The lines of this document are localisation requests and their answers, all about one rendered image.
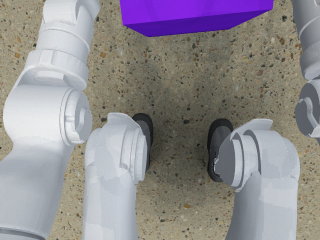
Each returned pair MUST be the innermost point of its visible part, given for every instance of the left robot forearm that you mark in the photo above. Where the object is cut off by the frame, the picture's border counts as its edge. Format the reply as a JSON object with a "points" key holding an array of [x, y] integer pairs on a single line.
{"points": [[64, 41]]}

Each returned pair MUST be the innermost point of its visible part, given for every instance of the carton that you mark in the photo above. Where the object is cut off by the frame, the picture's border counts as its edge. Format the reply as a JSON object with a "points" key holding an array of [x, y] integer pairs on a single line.
{"points": [[153, 18]]}

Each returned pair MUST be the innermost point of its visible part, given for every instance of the robot right foot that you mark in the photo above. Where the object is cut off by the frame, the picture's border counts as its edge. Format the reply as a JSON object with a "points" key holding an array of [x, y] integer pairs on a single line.
{"points": [[218, 132]]}

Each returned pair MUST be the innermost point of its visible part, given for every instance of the right robot forearm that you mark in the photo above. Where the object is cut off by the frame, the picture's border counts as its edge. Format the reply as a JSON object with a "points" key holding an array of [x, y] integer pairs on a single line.
{"points": [[306, 15]]}

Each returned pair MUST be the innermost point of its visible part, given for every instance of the robot left thigh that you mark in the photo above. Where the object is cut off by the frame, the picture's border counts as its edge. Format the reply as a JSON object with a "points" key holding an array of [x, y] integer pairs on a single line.
{"points": [[110, 184]]}

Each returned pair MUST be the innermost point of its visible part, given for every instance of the robot right upper arm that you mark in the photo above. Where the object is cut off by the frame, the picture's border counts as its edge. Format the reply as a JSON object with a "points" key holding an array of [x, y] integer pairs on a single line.
{"points": [[307, 110]]}

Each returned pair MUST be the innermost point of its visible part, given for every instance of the robot left upper arm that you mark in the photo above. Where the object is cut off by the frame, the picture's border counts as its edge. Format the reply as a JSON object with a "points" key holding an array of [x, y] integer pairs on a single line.
{"points": [[44, 123]]}

